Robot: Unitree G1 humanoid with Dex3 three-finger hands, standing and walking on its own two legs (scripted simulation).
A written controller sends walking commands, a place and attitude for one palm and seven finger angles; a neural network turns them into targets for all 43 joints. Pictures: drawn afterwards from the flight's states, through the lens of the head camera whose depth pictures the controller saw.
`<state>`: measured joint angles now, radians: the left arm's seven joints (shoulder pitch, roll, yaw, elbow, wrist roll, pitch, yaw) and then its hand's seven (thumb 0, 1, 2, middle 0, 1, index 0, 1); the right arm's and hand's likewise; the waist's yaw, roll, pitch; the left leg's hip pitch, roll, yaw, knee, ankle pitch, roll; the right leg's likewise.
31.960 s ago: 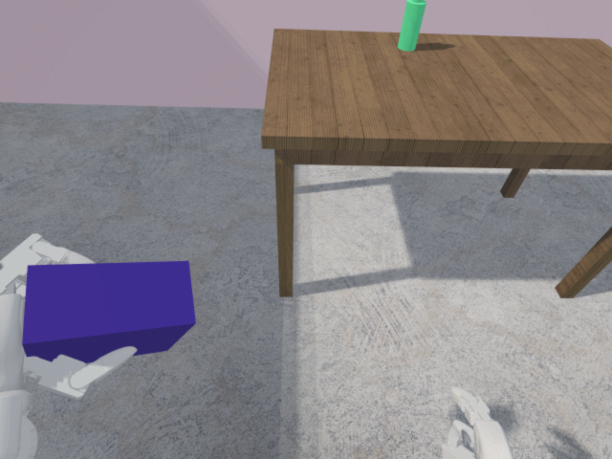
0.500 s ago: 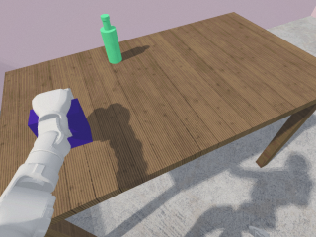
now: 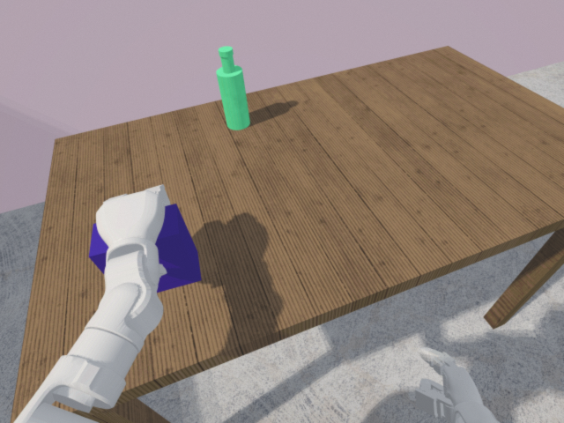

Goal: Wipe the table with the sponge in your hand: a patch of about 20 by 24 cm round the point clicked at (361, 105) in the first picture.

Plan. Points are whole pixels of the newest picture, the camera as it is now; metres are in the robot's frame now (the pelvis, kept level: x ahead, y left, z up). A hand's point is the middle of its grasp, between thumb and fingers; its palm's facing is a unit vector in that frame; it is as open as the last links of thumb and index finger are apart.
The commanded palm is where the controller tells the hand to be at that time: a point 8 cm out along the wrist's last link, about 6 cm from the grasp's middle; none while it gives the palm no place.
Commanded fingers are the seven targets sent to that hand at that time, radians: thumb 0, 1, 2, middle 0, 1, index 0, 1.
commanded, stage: wipe back along the middle lane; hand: left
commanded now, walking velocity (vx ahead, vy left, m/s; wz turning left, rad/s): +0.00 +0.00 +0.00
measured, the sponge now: (155, 261) +0.34 +0.26 +0.02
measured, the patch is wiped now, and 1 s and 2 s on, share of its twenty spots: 0.15 0.25 0.45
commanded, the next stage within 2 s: slide across to the third lane in 0.60 s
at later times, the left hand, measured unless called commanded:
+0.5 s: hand (153, 261) +0.31 +0.23 +0.08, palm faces +0.06 -0.06 -1.00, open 10.6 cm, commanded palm +0.26 +0.21 +0.12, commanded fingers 0.00 0.10 1.30 -1.20 -1.60 -1.20 -1.60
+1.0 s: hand (168, 271) +0.29 +0.20 +0.08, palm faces +0.03 -0.09 -1.00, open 10.6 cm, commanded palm +0.26 +0.18 +0.14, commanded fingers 0.00 0.10 1.30 -1.20 -1.60 -1.20 -1.60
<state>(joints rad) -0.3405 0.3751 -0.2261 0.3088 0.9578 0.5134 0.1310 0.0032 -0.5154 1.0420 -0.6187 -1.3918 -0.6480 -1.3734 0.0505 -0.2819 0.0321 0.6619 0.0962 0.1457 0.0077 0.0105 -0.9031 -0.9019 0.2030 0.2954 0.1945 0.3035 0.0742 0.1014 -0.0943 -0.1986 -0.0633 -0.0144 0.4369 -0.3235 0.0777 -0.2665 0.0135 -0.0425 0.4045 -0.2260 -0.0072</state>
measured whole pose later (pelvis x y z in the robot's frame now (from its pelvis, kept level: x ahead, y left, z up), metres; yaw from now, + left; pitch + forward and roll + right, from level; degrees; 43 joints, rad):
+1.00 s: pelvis -0.02 -0.03 +0.00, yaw -1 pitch +0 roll -1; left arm -0.22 0.35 -0.32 0.12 0.96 0.65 0.06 0.00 -0.53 1.04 -0.62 -1.37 -0.69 -1.31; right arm -0.01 -0.27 0.06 0.66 0.10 0.12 0.00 0.01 -0.90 -0.90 0.20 0.30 0.19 0.30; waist 0.09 0.10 -0.05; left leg -0.13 -0.04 -0.01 0.44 -0.31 0.04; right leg -0.22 0.04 -0.04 0.43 -0.22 -0.05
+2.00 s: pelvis -0.05 -0.06 +0.00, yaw -2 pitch +4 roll +1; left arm -0.63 0.30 -0.23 0.72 0.95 0.52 0.13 0.01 -0.57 1.05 -0.69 -1.31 -0.75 -1.25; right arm 0.09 -0.28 0.05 0.74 0.10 0.11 -0.06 0.01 -0.90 -0.90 0.20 0.30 0.19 0.30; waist 0.02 0.07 -0.07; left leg -0.24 -0.01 0.00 0.43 -0.26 0.00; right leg -0.34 0.07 -0.03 0.44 -0.16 -0.09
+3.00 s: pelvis -0.04 -0.03 +0.00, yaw -2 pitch +13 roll -1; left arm -1.03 0.46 -0.08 1.25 1.00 0.35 0.20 0.03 -0.57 1.05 -0.69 -1.32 -0.75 -1.27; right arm 0.23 -0.28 0.03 0.79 0.08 0.05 -0.03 0.01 -0.90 -0.90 0.20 0.30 0.20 0.30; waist -0.10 0.05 -0.11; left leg -0.45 -0.02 0.02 0.49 -0.28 0.04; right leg -0.51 0.05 -0.02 0.43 -0.15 -0.05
